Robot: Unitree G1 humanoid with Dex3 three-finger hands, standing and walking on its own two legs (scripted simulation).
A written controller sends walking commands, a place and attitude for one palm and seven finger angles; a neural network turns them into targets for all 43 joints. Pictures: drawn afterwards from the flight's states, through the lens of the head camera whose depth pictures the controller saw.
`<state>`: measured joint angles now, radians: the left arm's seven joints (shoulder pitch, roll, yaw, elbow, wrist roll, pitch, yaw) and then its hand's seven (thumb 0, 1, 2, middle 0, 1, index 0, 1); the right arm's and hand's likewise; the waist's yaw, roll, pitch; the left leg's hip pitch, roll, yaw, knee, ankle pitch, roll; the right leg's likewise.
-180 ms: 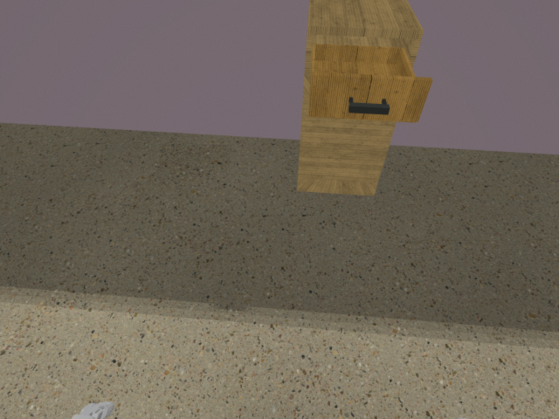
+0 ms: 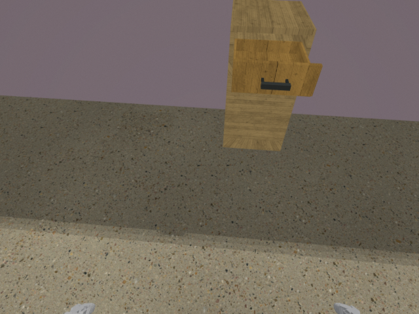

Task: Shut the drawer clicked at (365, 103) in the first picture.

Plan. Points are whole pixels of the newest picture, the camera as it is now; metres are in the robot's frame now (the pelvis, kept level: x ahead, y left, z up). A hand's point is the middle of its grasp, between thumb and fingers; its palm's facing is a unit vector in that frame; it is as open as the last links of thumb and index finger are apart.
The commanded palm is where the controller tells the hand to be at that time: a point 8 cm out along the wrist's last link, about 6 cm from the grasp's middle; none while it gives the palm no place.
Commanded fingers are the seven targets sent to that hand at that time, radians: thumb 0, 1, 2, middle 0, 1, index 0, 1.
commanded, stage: stand and wait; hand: left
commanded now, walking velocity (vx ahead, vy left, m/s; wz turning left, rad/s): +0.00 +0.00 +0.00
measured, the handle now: (275, 83) +0.99 -0.21 -0.06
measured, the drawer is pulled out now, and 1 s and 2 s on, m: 0.30 0.30 0.30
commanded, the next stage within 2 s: look at it before walking up in 0.66 s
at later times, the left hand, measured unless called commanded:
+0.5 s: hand out of the picture +0.05 +0.24 -0.15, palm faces -0.02 -0.94 -0.33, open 7.4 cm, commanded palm none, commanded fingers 0.00 0.90 0.90 -0.20 -0.30 -0.20 -0.30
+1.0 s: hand out of the picture +0.05 +0.23 -0.15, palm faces -0.02 -0.95 -0.32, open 7.4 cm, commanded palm none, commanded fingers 0.00 0.90 0.90 -0.20 -0.30 -0.20 -0.30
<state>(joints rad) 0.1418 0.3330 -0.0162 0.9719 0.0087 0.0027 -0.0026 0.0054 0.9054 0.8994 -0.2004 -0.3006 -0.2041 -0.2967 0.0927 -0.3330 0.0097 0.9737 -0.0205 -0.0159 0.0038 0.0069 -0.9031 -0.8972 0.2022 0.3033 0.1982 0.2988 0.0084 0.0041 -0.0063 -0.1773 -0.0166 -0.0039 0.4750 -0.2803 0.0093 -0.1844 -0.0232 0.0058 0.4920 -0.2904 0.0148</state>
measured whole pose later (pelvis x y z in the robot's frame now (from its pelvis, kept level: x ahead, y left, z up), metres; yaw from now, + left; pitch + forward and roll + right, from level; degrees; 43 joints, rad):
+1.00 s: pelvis -0.02 -0.01 +0.01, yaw +0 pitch -2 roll +0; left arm 0.16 0.33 -0.01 1.09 0.01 -0.01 0.00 0.00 0.91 0.90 -0.20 -0.30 -0.20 -0.30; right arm 0.14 -0.32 0.01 1.11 -0.01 -0.02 0.00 0.01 -0.90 -0.90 0.20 0.30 0.20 0.30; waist 0.00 -0.01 0.01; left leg -0.15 0.00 -0.01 0.38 -0.20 -0.01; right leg -0.16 0.00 0.00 0.39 -0.21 0.00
